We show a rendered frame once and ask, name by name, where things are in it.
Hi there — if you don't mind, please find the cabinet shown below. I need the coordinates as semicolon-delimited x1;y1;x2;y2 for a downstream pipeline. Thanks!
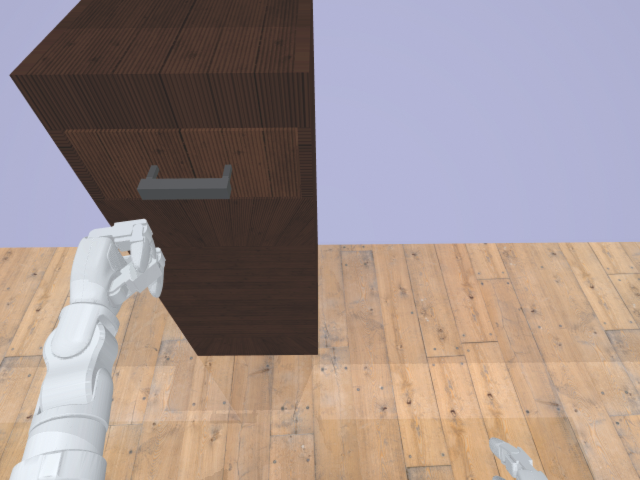
10;0;318;356

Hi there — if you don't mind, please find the drawer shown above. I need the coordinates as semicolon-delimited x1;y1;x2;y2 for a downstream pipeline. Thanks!
65;127;300;198

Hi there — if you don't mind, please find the handle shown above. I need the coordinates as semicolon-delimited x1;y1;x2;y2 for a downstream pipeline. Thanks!
137;165;232;200

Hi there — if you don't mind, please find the left robot hand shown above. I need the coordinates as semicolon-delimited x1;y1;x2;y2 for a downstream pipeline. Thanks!
70;219;166;316

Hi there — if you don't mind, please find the right robot hand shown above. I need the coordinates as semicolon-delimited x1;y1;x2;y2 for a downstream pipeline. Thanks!
489;437;548;480

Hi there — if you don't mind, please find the robot left forearm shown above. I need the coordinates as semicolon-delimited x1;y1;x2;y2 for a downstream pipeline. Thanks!
9;302;120;480

